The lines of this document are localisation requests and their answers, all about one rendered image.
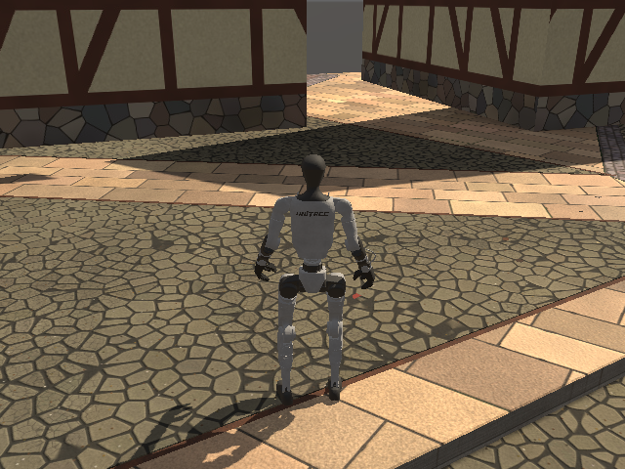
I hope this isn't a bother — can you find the left robot shin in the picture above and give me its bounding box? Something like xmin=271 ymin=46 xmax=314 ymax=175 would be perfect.
xmin=277 ymin=326 xmax=293 ymax=392

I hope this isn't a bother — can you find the robot shin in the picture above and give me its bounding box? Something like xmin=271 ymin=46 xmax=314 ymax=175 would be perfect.
xmin=277 ymin=326 xmax=293 ymax=392
xmin=328 ymin=320 xmax=343 ymax=388

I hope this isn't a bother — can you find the left robot upper arm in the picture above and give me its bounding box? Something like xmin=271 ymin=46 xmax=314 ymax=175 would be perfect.
xmin=265 ymin=196 xmax=293 ymax=249

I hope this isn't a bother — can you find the right robot upper arm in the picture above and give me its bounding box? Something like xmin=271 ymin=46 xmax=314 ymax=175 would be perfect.
xmin=333 ymin=197 xmax=360 ymax=251

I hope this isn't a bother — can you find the robot left forearm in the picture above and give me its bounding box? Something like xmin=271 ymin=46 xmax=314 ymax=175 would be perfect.
xmin=257 ymin=235 xmax=274 ymax=266

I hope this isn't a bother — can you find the left robot hand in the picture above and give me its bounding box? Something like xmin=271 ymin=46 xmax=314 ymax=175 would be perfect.
xmin=254 ymin=262 xmax=277 ymax=281

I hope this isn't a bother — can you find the right robot hand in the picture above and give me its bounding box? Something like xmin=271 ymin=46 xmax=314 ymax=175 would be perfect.
xmin=353 ymin=267 xmax=375 ymax=289

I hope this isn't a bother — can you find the robot right forearm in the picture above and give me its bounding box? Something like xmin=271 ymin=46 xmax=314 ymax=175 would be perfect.
xmin=351 ymin=236 xmax=372 ymax=273

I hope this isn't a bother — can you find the right robot shin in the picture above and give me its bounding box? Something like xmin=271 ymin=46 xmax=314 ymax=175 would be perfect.
xmin=328 ymin=320 xmax=343 ymax=388

